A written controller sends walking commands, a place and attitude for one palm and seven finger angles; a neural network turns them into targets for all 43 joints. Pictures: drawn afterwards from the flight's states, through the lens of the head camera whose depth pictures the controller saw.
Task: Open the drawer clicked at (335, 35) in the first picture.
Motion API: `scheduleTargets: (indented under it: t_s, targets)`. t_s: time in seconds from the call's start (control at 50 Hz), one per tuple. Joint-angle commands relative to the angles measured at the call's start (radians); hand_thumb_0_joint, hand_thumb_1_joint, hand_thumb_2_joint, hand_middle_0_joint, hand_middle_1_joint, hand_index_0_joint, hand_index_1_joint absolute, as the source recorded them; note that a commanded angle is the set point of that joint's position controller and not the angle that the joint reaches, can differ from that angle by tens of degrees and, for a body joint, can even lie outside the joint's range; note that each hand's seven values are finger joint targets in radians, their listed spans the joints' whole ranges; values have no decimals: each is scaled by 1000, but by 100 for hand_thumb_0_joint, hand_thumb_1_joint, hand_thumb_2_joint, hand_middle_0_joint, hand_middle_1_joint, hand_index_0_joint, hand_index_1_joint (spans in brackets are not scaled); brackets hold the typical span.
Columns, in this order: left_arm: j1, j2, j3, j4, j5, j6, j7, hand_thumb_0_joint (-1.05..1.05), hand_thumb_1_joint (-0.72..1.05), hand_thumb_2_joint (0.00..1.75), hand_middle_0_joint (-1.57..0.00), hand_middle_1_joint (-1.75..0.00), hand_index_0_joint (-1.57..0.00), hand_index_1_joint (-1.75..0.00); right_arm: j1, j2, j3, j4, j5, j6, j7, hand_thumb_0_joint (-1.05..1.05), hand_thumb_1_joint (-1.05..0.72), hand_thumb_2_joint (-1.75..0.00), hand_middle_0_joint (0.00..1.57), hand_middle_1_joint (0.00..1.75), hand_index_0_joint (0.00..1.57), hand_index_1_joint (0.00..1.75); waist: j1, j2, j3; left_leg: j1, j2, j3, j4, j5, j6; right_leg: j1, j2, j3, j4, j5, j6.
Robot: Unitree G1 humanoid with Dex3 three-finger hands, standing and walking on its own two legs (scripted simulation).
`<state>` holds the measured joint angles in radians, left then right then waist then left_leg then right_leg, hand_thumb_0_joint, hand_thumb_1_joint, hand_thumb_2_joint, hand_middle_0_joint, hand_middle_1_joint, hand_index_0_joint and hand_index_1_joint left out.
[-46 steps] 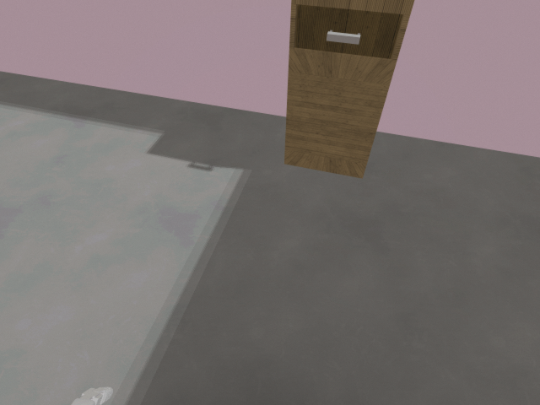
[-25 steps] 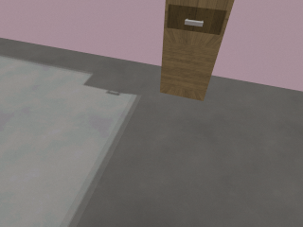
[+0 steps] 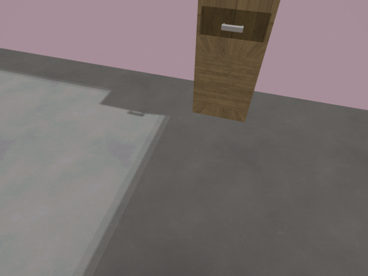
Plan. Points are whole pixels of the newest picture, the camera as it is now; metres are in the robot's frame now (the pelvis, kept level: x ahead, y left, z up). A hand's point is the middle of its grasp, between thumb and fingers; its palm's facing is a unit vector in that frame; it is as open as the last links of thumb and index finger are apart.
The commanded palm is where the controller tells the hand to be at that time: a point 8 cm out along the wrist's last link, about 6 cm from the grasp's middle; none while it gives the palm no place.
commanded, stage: stand and wait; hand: left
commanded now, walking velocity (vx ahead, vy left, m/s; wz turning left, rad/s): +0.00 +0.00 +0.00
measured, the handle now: (232, 26) +1.43 -0.21 -0.04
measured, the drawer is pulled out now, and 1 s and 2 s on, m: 0.00 0.00 0.00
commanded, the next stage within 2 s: look at it before walking up in 0.02 s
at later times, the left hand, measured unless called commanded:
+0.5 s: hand out of the picture +0.07 +0.25 -0.16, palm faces -0.04 -0.94 -0.33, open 7.4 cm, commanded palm none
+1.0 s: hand out of the picture +0.07 +0.20 -0.18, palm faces -0.10 -0.97 -0.24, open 7.4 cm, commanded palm none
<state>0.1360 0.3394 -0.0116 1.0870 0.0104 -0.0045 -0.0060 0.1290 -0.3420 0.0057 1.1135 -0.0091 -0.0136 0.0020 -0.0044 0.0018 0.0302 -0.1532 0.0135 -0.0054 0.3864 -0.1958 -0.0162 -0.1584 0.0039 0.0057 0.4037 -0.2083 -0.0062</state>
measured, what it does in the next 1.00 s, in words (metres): stands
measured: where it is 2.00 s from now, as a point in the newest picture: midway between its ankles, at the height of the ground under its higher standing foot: (197, 257)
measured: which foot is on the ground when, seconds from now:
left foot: down 0.00-1.00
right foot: down 0.00-1.00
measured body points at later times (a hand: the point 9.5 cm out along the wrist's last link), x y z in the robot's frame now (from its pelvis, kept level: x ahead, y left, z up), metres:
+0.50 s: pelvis +0.00 +0.00 +0.00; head +0.01 +0.00 +0.45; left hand +0.08 +0.30 -0.13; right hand +0.08 -0.29 -0.13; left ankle +0.01 +0.13 -0.74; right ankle +0.01 -0.11 -0.74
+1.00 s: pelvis +0.04 -0.01 -0.01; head +0.04 -0.02 +0.44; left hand +0.07 +0.25 -0.16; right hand +0.05 -0.27 -0.16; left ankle +0.01 +0.13 -0.74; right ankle +0.02 -0.11 -0.74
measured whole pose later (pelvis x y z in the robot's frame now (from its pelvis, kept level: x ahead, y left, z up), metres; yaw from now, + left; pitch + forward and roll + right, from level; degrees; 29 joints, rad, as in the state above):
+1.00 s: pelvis +0.04 -0.01 -0.01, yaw -7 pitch -1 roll +1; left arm 0.32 0.25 0.02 1.05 0.02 0.02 -0.03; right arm 0.24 -0.25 -0.02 1.06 -0.02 -0.02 0.00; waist 0.02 0.00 0.00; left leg -0.15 0.06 0.11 0.54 -0.37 -0.02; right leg -0.26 0.02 0.02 0.65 -0.41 -0.02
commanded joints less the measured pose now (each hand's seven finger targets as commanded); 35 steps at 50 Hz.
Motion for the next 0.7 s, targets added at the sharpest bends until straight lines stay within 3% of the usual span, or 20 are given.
scheduleTargets:
  t_s: [0.0, 0.5, 0.68]
  targets:
    - [-35, 210, 43, -68, 1, -20, 15, 0, 90, 90, -20, -30, -20, -30, -48, -200, -41, -67, -1, -22, -13, 0, -90, -90, 20, 30, 20, 30, 7, -5, -51, 7, 100, -96, -69, 63, 44, -21, -121, 116, -96, 14, -29]
    - [-32, 209, 40, -58, 2, -21, 16, 0, 90, 90, -20, -30, -20, -30, -54, -202, -42, -60, 2, -21, -13, 0, -90, -90, 20, 30, 20, 30, 6, -8, -47, 27, 107, -93, -82, 92, 43, -11, -122, 107, -98, 69, -23]
    - [-27, 210, 41, -57, 1, -24, 18, 0, 90, 90, -20, -30, -20, -30, -60, -203, -41, -60, 2, -22, -14, 0, -90, -90, 20, 30, 20, 30, 5, -6, -73, 54, 110, -86, -73, 147, 42, 9, -125, 108, -90, 144, -26]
